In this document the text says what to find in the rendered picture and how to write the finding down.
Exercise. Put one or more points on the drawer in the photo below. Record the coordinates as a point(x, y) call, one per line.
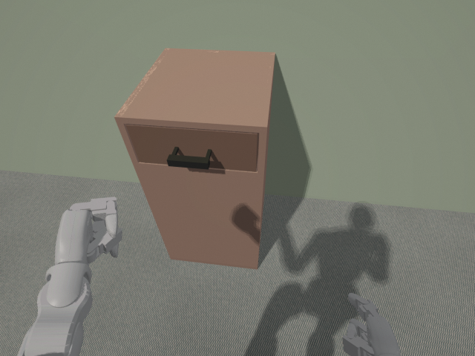
point(233, 150)

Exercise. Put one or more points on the handle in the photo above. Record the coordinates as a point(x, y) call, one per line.
point(175, 160)

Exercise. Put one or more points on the left robot hand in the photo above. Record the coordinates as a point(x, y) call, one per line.
point(76, 231)

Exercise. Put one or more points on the left robot forearm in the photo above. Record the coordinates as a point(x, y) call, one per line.
point(63, 304)

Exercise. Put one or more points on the cabinet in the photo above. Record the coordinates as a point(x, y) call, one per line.
point(210, 215)

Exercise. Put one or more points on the right robot hand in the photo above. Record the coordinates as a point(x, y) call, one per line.
point(374, 339)

